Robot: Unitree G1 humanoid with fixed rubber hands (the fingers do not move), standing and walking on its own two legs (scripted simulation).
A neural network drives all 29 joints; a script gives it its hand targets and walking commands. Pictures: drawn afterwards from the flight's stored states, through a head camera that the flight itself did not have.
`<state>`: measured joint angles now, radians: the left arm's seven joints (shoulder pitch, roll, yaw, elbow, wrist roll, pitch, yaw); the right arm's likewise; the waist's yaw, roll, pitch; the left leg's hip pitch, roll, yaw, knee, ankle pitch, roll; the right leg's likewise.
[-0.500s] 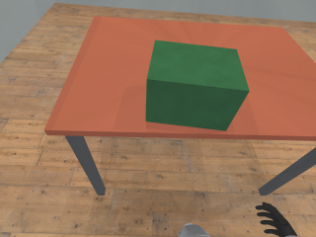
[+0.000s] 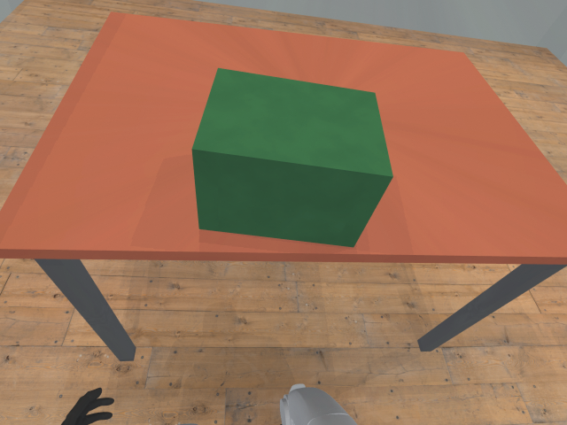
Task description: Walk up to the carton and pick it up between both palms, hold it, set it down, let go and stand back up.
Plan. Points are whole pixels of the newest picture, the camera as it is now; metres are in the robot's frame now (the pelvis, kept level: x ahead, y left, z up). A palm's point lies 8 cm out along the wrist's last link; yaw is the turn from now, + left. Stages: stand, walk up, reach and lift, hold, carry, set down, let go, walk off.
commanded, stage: walk up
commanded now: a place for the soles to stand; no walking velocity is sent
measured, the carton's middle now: (287, 160) +0.50 -0.01 +0.08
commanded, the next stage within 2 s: none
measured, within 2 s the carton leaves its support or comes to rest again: neither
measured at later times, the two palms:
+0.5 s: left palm out of the picture +0.14 +0.22 -0.11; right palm out of the picture +0.11 -0.37 -0.07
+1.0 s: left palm out of the picture +0.12 +0.22 -0.09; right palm out of the picture +0.11 -0.37 -0.08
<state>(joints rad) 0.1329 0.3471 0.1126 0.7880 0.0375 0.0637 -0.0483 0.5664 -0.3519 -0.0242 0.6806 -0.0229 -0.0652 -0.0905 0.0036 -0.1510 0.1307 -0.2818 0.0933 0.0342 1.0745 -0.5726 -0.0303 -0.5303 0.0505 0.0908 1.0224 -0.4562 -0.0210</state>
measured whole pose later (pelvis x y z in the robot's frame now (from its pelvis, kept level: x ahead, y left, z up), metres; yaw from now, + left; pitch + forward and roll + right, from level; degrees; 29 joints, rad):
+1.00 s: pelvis -0.01 -0.06 +0.01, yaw -2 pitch -3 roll +2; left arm 0.15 0.35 0.05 0.80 0.03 -0.03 0.02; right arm 0.18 -0.38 -0.02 0.69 -0.01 -0.02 -0.03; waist 0.00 -0.03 0.16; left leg -0.45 0.03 0.02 0.95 -0.45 -0.02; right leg -0.48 0.05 0.06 1.01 -0.47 -0.04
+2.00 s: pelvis -0.01 -0.03 +0.01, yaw -1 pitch -4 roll +0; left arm 0.18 0.35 0.05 0.82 0.03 -0.05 0.02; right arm 0.23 -0.39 -0.02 0.69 -0.03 -0.01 0.00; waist 0.00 -0.01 0.15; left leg -0.46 0.00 0.02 0.98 -0.46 0.02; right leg -0.46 0.02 0.06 0.98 -0.47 -0.03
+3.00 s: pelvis +0.00 -0.03 +0.01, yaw -1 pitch -3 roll +0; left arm 0.11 0.34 0.05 0.71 0.05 0.27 0.03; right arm 0.13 -0.36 -0.07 0.94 -0.12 -0.27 0.04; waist 0.00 0.00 0.11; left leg -0.46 0.01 0.02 0.97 -0.46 0.01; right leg -0.46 0.02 0.06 0.96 -0.46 0.00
